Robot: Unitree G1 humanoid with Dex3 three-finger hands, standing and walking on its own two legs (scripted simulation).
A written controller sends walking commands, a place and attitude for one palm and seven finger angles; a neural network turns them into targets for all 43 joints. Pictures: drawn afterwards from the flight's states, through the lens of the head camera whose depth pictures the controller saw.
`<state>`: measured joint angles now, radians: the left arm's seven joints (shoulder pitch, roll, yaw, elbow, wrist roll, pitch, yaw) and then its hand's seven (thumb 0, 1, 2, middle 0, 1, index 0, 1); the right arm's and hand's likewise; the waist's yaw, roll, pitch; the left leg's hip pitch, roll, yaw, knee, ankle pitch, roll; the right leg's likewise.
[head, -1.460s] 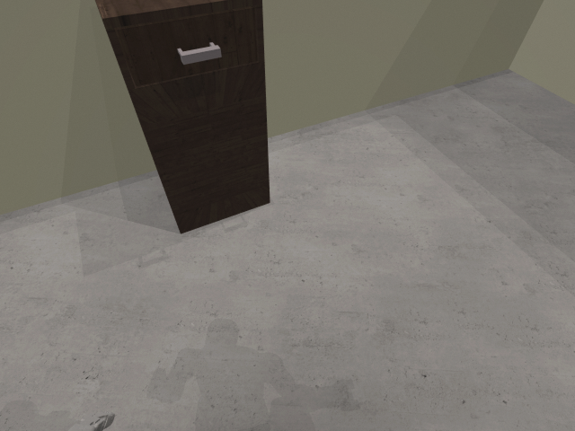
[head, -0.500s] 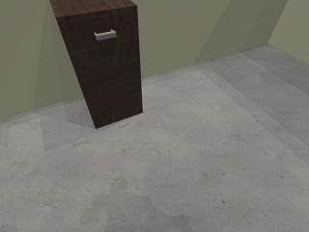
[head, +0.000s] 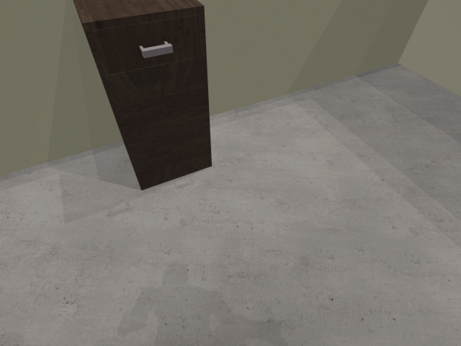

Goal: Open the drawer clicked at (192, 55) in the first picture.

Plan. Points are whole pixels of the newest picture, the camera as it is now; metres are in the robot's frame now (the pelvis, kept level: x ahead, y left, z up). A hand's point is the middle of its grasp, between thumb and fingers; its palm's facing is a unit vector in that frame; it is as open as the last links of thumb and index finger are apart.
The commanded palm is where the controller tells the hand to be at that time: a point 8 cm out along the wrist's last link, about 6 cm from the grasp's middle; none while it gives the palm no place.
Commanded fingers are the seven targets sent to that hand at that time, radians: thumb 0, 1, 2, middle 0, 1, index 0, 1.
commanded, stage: look at it before walking up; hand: left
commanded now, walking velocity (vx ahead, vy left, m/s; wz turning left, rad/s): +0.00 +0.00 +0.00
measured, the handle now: (155, 48) +1.09 +0.35 +0.00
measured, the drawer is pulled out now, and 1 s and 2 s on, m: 0.00 0.00 0.00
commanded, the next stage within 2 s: walk to a spot facing it in 0.18 s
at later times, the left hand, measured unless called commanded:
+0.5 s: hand out of the picture +0.06 +0.22 -0.17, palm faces -0.06 -0.96 -0.26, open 7.4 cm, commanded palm none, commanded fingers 0.00 0.90 0.90 -0.20 -0.30 -0.20 -0.30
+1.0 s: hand (141, 342) +0.17 +0.20 -0.20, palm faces -0.19 -0.97 -0.15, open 7.4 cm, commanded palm none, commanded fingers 0.00 0.90 0.90 -0.20 -0.30 -0.20 -0.30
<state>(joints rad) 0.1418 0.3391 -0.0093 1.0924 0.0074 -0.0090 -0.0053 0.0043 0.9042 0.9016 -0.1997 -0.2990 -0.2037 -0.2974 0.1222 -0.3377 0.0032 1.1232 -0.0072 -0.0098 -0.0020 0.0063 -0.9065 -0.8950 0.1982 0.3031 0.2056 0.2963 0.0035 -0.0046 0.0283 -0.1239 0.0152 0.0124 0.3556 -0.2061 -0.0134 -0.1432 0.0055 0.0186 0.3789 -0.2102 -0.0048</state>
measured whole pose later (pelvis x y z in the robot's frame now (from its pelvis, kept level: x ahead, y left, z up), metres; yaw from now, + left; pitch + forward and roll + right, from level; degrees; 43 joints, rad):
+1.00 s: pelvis +0.19 +0.01 -0.03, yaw -19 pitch +1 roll -1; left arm 0.45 0.17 0.06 1.07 0.02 -0.03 -0.01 0.00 0.90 0.90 -0.20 -0.30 -0.20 -0.30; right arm 0.10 -0.17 -0.04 0.92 -0.02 -0.06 0.01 0.01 -0.91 -0.90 0.20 0.30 0.20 0.30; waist 0.06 -0.03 0.04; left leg -0.43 0.08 0.09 0.61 -0.20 -0.01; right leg -0.10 0.01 0.13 0.58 -0.46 0.00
